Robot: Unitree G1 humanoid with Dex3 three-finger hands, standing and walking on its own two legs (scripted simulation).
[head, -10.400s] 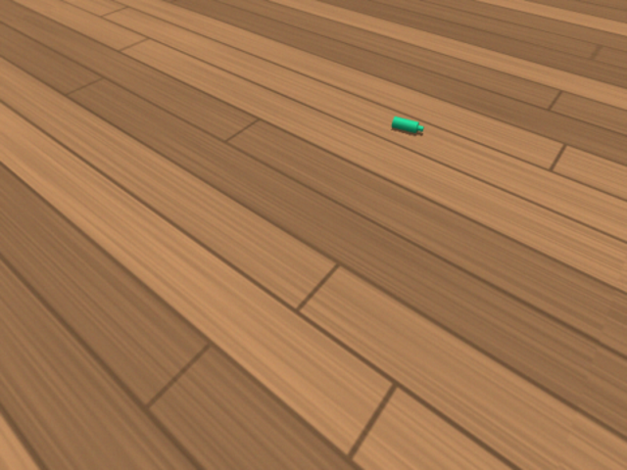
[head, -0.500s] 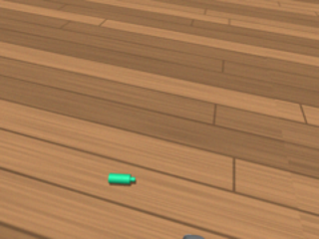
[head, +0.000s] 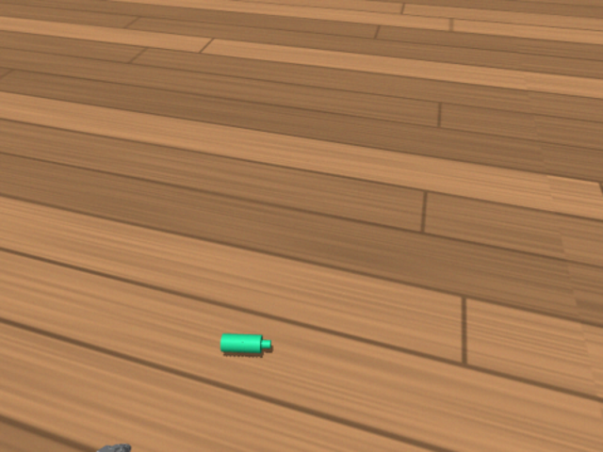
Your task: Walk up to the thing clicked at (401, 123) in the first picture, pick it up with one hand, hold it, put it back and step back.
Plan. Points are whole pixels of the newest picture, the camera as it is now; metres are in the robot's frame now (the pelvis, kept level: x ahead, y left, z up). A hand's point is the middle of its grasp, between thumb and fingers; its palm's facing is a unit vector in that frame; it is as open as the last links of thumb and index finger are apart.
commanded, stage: stand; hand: left
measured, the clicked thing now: (246, 343) +0.57 +0.23 -0.75
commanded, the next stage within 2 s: walk up in 1.94 s
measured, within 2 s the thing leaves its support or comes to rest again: neither
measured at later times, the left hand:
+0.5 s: hand out of the picture +0.08 +0.23 -0.15, palm faces -0.03 -0.94 -0.35, open 7.3 cm
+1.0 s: hand out of the picture +0.08 +0.23 -0.15, palm faces -0.01 -0.94 -0.35, open 7.3 cm
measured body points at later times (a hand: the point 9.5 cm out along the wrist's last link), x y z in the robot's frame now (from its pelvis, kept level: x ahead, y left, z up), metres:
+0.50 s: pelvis +0.00 -0.02 +0.00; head +0.02 -0.03 +0.45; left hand +0.08 +0.28 -0.13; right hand +0.07 -0.32 -0.14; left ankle -0.03 +0.12 -0.74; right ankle +0.05 -0.13 -0.74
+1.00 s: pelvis +0.01 -0.02 +0.00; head +0.02 -0.03 +0.45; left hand +0.08 +0.28 -0.13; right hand +0.08 -0.32 -0.14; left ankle -0.03 +0.12 -0.74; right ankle +0.05 -0.13 -0.74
